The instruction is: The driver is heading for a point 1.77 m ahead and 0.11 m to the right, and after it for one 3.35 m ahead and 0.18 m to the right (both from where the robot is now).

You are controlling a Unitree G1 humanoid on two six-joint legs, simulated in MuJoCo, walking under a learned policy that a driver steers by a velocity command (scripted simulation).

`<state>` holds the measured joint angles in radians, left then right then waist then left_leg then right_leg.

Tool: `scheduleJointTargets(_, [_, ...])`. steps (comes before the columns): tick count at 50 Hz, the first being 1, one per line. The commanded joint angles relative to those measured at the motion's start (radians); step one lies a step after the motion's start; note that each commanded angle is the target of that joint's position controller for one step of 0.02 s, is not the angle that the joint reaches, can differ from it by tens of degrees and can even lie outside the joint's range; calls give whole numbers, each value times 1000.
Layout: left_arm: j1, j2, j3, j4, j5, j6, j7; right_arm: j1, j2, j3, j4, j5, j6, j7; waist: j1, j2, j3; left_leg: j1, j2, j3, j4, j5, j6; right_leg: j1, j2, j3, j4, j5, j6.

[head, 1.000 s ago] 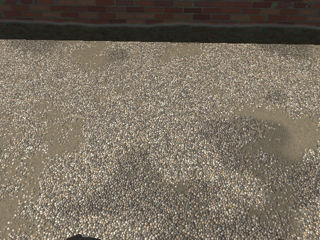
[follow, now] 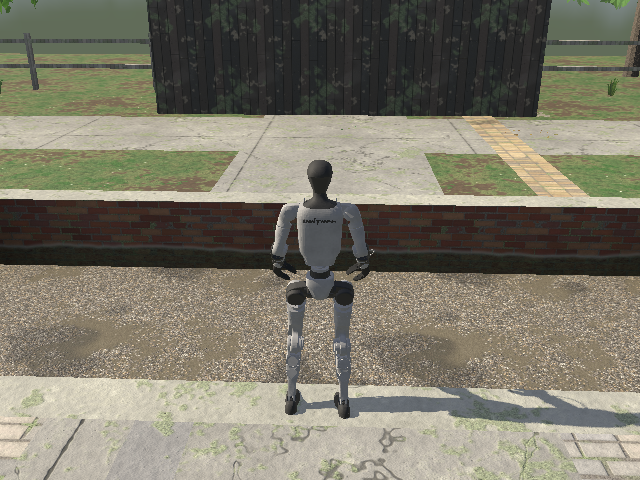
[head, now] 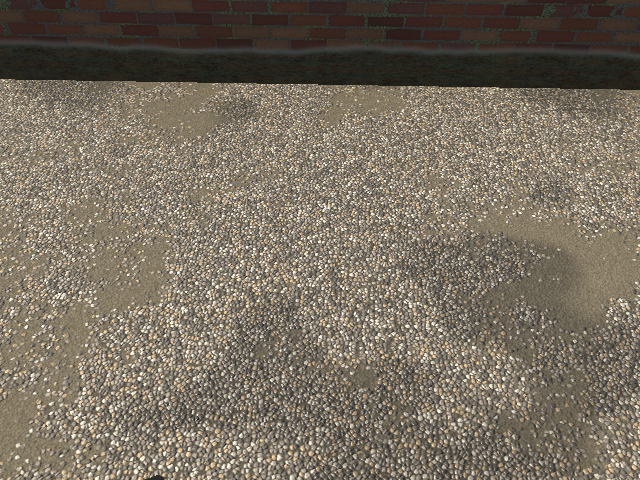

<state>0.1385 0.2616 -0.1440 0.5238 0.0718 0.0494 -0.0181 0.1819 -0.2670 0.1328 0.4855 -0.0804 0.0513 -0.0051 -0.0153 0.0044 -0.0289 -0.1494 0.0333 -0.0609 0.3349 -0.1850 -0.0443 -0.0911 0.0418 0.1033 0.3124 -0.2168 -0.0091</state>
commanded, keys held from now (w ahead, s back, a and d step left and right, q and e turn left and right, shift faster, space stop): w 1.00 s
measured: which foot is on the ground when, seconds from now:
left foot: down 0.00-1.00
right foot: down 0.00-1.00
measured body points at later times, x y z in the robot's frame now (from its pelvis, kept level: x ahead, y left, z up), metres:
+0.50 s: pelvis +0.00 +0.00 +0.00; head -0.01 +0.00 +0.45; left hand +0.20 +0.21 -0.07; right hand +0.19 -0.22 -0.07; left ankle +0.00 +0.15 -0.75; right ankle -0.03 -0.12 -0.75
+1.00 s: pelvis +0.00 +0.00 +0.00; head -0.01 +0.00 +0.45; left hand +0.20 +0.21 -0.07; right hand +0.18 -0.22 -0.07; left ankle +0.00 +0.15 -0.75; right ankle -0.03 -0.12 -0.75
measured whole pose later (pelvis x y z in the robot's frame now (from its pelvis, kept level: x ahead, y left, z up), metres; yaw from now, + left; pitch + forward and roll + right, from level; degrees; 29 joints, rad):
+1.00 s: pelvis +0.00 +0.00 +0.00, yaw +0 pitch +0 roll +0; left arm 0.14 0.26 -0.14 0.53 0.07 0.05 -0.02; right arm 0.19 -0.27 0.13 0.49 -0.08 0.05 -0.01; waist -0.02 0.00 -0.03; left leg -0.15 0.03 -0.07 0.32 -0.18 -0.05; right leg -0.09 0.04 0.11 0.30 -0.21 -0.01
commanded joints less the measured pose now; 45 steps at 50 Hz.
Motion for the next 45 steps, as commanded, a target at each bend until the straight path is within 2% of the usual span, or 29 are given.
scheduleJointTargets(1, [-81, 91, 31, -93, 0, -17, 3, -67, -94, -32, -93, 0, -17, -3, 0, 0, -56, 33, 58, -64, -24, 195, 37, -9, -93, 91, -37, 216, -34])
scheduleJointTargets(45, [-74, 90, 31, -87, 0, -17, 4, -61, -93, -33, -90, -1, -15, -5, 0, 0, -53, 34, 56, -68, -34, 193, 34, -9, -91, 93, -44, 208, -33])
